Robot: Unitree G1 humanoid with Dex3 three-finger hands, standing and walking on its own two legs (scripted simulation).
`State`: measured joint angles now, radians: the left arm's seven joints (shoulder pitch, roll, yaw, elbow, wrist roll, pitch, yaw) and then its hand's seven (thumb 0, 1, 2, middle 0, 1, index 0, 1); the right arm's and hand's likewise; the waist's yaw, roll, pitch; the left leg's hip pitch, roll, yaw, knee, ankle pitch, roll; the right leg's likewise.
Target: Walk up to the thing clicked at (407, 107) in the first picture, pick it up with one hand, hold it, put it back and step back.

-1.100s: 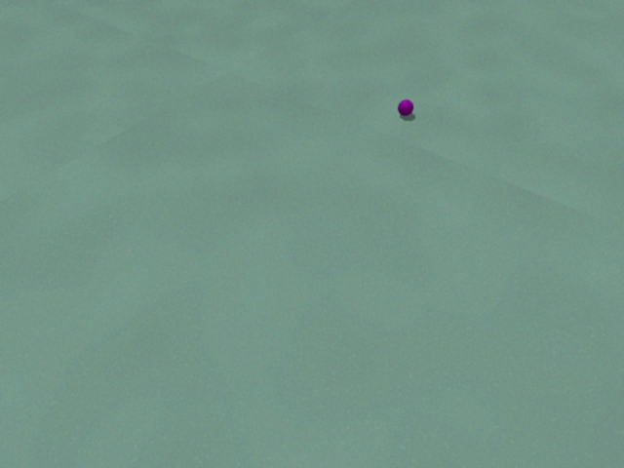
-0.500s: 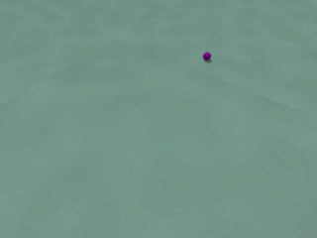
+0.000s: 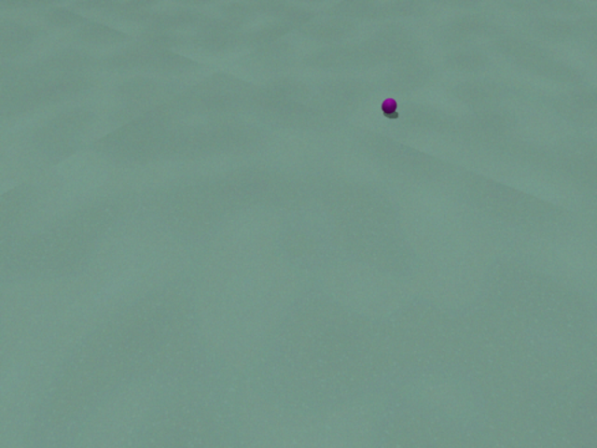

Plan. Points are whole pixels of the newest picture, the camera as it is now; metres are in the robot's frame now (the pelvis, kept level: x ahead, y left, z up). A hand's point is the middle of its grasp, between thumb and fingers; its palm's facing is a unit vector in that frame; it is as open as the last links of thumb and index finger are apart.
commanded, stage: stand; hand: left
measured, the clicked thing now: (389, 106) +2.00 -0.53 -0.74
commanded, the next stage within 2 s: walk up in 0.02 s
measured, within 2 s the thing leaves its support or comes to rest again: neither
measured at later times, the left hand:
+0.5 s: hand (208, 397) +0.23 +0.16 -0.14, palm faces -0.14 -0.90 -0.41, open 7.4 cm
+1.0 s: hand (275, 233) +0.56 +0.07 -0.15, palm faces -0.37 -0.86 -0.35, open 7.4 cm
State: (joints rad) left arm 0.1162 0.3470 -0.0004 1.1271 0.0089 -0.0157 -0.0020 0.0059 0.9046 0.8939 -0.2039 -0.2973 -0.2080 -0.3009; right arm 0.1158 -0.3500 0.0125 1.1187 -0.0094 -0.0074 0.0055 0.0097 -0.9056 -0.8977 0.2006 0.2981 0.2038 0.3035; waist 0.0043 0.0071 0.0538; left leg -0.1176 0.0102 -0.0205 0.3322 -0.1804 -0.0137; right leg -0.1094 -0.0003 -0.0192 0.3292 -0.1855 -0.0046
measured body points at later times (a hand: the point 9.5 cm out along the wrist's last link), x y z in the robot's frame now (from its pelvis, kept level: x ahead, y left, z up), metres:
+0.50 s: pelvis +0.12 -0.11 -0.02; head +0.11 -0.14 +0.43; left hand +0.23 +0.21 -0.11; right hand +0.15 -0.47 -0.14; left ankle +0.10 +0.03 -0.69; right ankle +0.11 -0.23 -0.75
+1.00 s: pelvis +0.39 -0.16 -0.01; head +0.40 -0.16 +0.44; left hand +0.58 +0.11 -0.12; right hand +0.34 -0.50 -0.10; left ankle +0.42 -0.04 -0.75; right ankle +0.39 -0.32 -0.70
